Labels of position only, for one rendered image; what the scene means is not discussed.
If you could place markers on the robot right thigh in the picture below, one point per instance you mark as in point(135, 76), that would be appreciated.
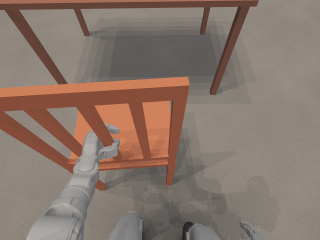
point(200, 232)

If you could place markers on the robot left thigh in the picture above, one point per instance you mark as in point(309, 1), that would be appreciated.
point(128, 227)

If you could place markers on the robot left forearm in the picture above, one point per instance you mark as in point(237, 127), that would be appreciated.
point(77, 194)

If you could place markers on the robot thigh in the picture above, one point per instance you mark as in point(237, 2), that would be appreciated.
point(200, 232)
point(128, 227)

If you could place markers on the right robot hand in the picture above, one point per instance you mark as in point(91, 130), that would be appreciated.
point(252, 231)

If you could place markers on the left robot upper arm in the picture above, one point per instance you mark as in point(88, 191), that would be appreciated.
point(49, 227)

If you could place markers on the left robot hand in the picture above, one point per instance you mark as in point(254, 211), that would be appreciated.
point(92, 144)

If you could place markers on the chair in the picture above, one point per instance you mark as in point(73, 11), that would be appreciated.
point(149, 132)

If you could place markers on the table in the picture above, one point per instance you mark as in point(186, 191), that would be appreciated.
point(13, 7)

